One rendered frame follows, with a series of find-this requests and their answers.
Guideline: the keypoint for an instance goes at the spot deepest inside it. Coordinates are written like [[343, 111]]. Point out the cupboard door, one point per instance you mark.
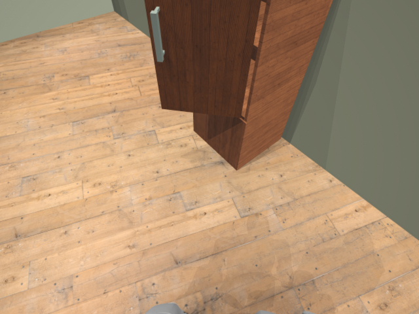
[[208, 46]]

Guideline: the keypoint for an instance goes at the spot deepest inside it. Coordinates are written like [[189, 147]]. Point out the handle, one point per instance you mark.
[[156, 34]]

